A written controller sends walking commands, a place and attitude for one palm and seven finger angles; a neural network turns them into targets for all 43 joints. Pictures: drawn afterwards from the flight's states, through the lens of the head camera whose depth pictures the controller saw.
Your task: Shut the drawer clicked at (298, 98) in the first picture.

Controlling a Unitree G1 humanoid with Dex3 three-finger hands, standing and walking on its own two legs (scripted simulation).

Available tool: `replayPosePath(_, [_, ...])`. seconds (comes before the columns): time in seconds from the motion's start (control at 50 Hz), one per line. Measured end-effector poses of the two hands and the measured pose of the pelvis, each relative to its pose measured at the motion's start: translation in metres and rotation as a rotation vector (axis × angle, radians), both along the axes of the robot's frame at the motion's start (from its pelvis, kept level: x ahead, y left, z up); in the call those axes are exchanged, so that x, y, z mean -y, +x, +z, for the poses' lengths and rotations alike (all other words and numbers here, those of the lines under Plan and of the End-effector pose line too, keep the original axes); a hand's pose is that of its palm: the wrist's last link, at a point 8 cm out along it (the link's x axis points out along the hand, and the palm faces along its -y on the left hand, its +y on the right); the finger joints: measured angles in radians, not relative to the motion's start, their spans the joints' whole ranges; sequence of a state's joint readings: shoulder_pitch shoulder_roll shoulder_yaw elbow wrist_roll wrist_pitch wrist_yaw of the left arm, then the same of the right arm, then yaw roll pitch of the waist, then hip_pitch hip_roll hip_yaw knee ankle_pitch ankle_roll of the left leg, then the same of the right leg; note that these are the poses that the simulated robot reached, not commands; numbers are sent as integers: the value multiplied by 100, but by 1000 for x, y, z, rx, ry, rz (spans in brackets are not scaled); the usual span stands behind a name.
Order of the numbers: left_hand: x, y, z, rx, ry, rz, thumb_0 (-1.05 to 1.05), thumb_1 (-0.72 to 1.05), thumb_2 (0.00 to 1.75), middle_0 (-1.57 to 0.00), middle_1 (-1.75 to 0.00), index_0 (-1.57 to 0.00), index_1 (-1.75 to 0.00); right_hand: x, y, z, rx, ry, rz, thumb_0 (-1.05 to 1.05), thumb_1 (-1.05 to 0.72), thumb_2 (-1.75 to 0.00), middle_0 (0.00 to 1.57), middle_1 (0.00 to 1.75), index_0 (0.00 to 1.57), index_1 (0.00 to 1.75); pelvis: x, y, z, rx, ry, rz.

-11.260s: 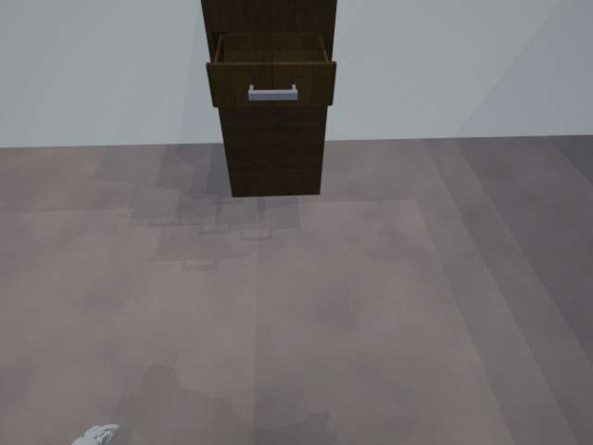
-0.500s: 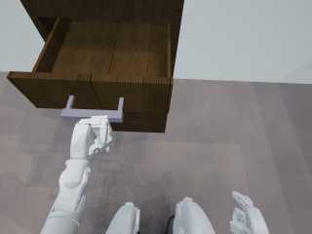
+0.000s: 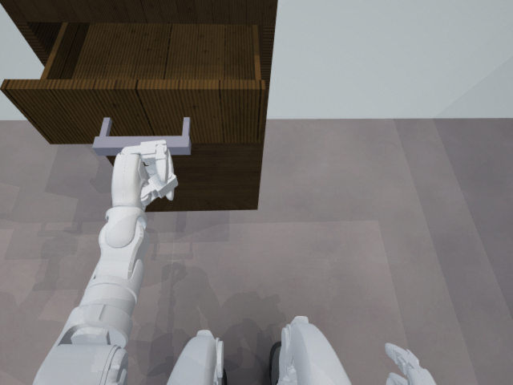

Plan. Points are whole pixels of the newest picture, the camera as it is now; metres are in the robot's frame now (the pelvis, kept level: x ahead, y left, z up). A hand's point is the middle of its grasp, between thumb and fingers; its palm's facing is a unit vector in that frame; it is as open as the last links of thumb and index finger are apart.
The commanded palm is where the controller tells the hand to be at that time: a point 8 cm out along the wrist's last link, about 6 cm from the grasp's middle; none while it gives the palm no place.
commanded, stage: push the drawer shut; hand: left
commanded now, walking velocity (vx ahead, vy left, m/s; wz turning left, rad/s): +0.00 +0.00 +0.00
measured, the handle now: (145, 134) +0.50 +0.17 +0.04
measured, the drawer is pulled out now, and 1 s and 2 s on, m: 0.15 0.03 0.00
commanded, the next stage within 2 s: pull the fist back off the drawer in 1.44 s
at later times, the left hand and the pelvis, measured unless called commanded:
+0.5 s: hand (174, 143) +0.49 +0.12 +0.03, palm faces +0.01 -1.00 -0.04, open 3.0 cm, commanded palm +0.47 +0.18 +0.04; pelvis +0.01 +0.00 +0.00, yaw -1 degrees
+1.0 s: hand (174, 113) +0.55 +0.13 +0.03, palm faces +0.00 -1.00 -0.04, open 3.0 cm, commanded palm +0.54 +0.17 +0.04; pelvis +0.00 +0.01 -0.01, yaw -2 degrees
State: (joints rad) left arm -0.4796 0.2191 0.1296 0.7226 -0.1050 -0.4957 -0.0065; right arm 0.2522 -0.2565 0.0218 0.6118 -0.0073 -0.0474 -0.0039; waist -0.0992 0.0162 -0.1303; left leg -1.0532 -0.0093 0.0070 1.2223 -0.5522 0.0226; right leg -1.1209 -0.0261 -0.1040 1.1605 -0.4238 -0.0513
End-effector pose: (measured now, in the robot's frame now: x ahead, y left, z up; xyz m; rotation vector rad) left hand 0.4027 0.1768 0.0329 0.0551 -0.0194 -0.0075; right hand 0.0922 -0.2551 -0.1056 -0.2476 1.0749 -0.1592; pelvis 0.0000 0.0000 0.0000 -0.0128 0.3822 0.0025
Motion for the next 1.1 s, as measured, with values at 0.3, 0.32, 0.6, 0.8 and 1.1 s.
replayPosePath(0.3, [3, 47, 2, -12, -6, 14, -2, 81, 93, -140, -160, -140, -160, -1, -35, -3, -129, 8, -61, 1, -90, -90, 20, 30, 20, 30, -5, 10, 1, -38, 1, -19])
replayPosePath(0.32, [2, 49, 2, -12, -7, 14, -2, 81, 93, -140, -160, -140, -160, -2, -37, -2, -135, 9, -63, 0, -90, -90, 20, 30, 20, 30, -5, 11, 2, -38, 1, -21])
replayPosePath(0.6, [-3, 71, 1, -5, -12, 12, -2, 75, 91, -140, -160, -140, -160, 0, -47, -2, -184, -6, -69, 0, -90, -90, 20, 30, 20, 30, -4, 10, -1, -53, -6, -18])
replayPosePath(0.8, [-6, 99, 1, -12, -15, 9, -3, 72, 89, -140, -160, -140, -160, 3, -66, -4, -231, -31, -84, 0, -90, -90, 20, 30, 20, 30, -5, 4, -8, -84, -17, -16])
replayPosePath(1.1, [-3, 135, 3, -24, -19, 17, 0, 75, 91, -140, -160, -140, -160, -7, -114, -2, -363, -24, -130, 0, -90, -90, 20, 30, 20, 30, -9, 2, -14, -124, -32, -19])
